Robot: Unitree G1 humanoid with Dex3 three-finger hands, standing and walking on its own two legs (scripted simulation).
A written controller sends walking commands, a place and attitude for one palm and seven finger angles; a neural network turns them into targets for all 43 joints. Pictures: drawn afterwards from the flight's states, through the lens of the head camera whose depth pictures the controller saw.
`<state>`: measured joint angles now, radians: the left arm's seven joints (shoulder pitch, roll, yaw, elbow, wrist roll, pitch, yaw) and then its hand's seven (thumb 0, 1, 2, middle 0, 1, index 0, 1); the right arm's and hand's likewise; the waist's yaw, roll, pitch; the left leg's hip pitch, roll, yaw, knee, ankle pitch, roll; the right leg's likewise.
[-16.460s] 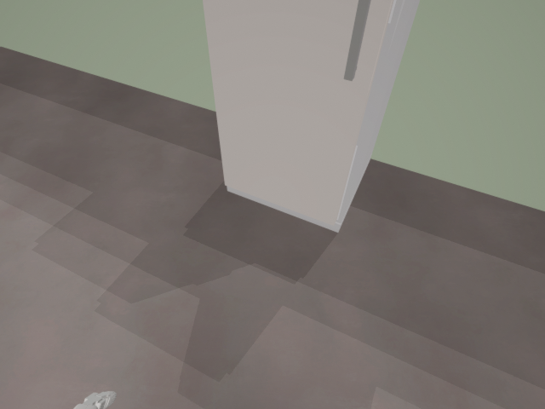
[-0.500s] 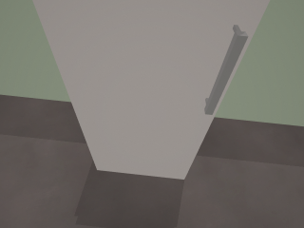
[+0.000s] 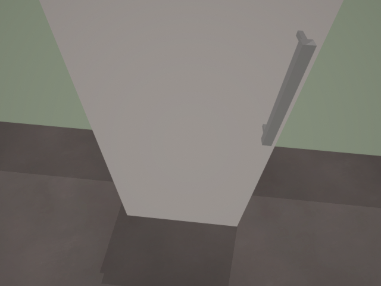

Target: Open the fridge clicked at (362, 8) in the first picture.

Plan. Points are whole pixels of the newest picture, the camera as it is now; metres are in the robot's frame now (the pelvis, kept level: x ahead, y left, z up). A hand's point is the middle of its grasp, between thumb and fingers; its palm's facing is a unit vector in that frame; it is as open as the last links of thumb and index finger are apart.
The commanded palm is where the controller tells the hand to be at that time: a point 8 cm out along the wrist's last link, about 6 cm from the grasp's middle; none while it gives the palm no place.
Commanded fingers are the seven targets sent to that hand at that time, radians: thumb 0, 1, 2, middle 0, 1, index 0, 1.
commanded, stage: raise the hand to about handle height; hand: right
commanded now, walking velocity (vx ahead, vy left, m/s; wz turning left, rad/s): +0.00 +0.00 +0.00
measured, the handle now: (281, 95) +0.49 -0.17 +0.16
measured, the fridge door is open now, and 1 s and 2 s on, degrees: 0 0 0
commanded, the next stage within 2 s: none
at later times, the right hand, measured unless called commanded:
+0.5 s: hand out of the picture +0.12 -0.18 -0.03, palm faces +0.27 +0.96 -0.04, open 9.0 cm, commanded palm +0.12 -0.23 +0.01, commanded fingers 0.00 -0.29 -0.64 0.24 0.69 0.24 0.69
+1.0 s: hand (343, 243) +0.19 -0.23 +0.09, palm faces +0.12 +0.99 -0.06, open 12.0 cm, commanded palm +0.16 -0.28 +0.09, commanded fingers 0.00 0.29 -0.39 0.28 1.07 0.28 1.07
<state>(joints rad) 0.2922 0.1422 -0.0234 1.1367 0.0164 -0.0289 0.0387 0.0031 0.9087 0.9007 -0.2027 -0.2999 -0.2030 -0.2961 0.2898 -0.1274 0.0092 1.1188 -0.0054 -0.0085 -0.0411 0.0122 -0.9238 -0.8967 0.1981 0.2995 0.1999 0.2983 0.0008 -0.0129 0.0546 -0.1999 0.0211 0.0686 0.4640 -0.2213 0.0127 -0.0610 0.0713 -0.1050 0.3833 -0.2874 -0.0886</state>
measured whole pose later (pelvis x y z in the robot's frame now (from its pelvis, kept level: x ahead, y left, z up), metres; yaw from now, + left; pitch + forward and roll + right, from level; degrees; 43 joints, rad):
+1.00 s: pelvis -0.02 +0.02 -0.02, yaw -4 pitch +4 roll +1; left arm 0.33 0.30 -0.02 0.62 -0.06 -0.29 0.06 0.02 0.90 0.90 -0.21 -0.30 -0.21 -0.30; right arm 0.27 -0.33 -0.38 -0.03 0.40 -0.19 0.39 0.00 0.06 -0.48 0.27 0.92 0.27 0.92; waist -0.02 -0.05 -0.06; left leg -0.45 -0.03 0.10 0.68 -0.31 0.05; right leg -0.39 0.03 -0.03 0.73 -0.41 -0.06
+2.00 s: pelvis -0.02 +0.01 +0.00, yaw -5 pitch -2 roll +1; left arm 0.22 0.28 -0.08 0.59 -0.08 -0.20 0.07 0.01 0.90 0.90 -0.21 -0.30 -0.21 -0.30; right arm -0.14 -0.49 -0.50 0.09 0.34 0.19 0.45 -0.01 0.50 -0.30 0.30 1.20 0.30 1.20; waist -0.06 -0.05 -0.02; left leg -0.21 -0.02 0.10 0.47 -0.22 0.04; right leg -0.17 0.05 -0.02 0.51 -0.31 -0.07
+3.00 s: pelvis -0.02 +0.01 -0.01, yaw -4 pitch +1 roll +1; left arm 0.25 0.28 -0.08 0.62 -0.09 -0.20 0.10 0.01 0.90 0.90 -0.21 -0.30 -0.21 -0.30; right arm -0.43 -0.45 -0.35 0.40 0.26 0.12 0.39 -0.01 0.50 -0.30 0.30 1.20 0.30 1.20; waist -0.02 -0.05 -0.01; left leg -0.30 -0.01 0.09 0.50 -0.22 0.04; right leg -0.24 0.05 -0.03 0.54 -0.31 -0.07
